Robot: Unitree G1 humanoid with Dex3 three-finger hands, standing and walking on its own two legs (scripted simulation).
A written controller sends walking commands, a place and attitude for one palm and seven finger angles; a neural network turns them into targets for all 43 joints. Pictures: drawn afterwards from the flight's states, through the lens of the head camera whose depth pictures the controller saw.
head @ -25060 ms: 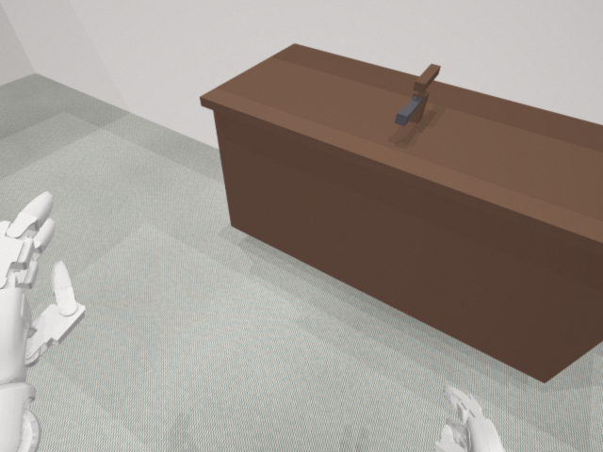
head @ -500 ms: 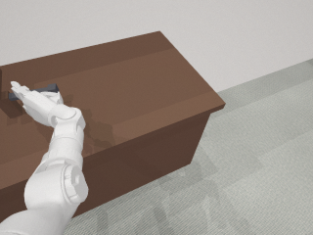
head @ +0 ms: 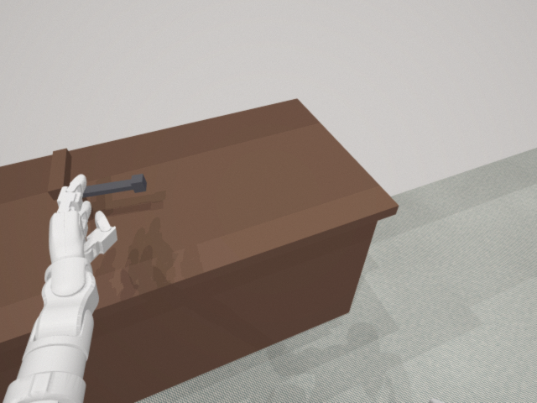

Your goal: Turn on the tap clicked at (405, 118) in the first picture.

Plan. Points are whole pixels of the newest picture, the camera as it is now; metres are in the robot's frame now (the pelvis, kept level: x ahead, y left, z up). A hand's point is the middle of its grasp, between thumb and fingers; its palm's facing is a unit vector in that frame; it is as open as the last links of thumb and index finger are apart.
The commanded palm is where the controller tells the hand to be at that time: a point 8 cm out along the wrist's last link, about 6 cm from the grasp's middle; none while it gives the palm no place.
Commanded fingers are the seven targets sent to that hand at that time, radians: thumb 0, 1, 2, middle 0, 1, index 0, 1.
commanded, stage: draw the hand back beside the body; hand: left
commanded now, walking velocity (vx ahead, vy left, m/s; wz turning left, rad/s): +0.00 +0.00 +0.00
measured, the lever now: (138, 183) +0.55 +0.32 +0.00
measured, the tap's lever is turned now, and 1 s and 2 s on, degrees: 80 80 80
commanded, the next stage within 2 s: step back with the hand held close in 1.02 s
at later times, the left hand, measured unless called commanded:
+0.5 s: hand (78, 263) +0.25 +0.25 +0.14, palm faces +0.39 -0.88 -0.28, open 7.5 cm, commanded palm +0.20 +0.29 +0.16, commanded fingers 0.00 0.90 0.90 -0.20 -0.30 -0.20 -0.30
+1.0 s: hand (62, 295) +0.20 +0.24 +0.15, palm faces +0.43 -0.85 -0.32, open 7.4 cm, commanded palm +0.16 +0.28 +0.17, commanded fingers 0.00 0.90 0.90 -0.20 -0.30 -0.20 -0.30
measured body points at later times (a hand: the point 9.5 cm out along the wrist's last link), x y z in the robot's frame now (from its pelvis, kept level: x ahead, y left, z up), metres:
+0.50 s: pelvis +0.00 +0.01 +0.01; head -0.02 -0.02 +0.46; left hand +0.22 +0.30 +0.16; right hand +0.18 -0.21 -0.09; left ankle +0.01 +0.12 -0.74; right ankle -0.02 -0.09 -0.74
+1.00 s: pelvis +0.00 +0.00 +0.01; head -0.02 -0.03 +0.46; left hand +0.17 +0.29 +0.17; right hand +0.20 -0.22 -0.07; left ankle +0.01 +0.12 -0.74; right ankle -0.02 -0.09 -0.74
